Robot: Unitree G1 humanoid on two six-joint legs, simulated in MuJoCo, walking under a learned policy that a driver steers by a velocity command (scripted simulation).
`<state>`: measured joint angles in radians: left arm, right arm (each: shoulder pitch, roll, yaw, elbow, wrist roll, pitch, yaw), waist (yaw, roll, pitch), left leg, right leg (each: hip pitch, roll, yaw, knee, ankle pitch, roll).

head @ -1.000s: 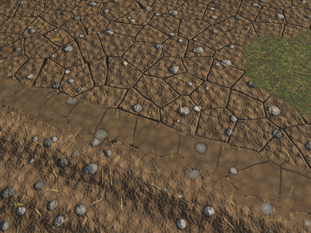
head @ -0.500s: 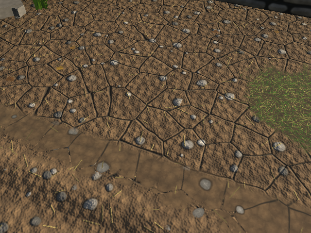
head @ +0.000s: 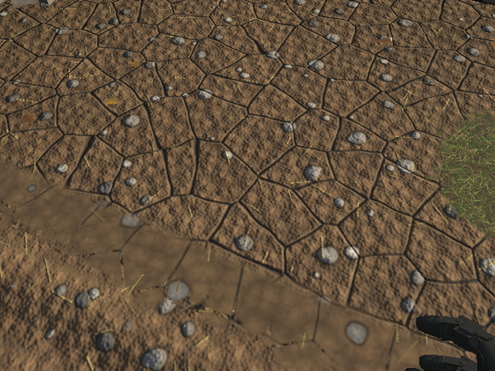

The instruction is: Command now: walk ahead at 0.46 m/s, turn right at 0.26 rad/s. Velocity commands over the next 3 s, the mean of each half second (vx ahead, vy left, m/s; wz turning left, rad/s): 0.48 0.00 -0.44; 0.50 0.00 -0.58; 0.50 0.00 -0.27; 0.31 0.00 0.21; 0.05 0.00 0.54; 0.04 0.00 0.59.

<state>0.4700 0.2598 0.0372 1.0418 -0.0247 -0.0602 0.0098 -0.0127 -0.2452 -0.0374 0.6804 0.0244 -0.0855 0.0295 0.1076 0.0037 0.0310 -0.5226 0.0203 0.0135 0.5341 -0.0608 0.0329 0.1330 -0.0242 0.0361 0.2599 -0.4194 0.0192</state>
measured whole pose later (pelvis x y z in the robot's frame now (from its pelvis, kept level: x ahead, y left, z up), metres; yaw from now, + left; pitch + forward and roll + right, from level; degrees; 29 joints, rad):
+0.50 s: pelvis +0.24 -0.02 +0.01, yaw -16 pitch +1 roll +3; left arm 0.10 0.25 0.06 0.78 -0.02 -0.02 -0.05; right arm 0.30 -0.27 -0.08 0.91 0.01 -0.07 -0.01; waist -0.06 -0.02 0.02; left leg 0.10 0.01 0.28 0.23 -0.33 -0.04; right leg -0.62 -0.11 -0.02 0.68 -0.06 -0.05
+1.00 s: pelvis +0.51 -0.14 +0.01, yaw -33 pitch +2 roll +0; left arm 0.37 0.28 0.08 0.77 -0.02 -0.04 0.02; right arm -0.01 -0.28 -0.05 0.74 0.01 -0.11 0.03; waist 0.08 0.05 0.02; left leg -0.57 0.02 -0.08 0.49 0.05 -0.03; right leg -0.06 0.10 0.17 0.38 -0.35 -0.07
